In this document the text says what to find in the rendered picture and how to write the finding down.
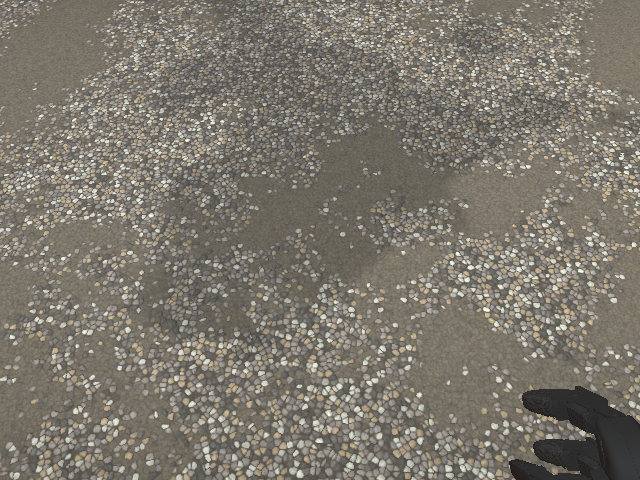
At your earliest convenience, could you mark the robot right hand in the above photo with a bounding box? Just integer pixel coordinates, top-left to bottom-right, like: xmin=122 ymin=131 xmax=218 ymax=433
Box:
xmin=509 ymin=386 xmax=640 ymax=480

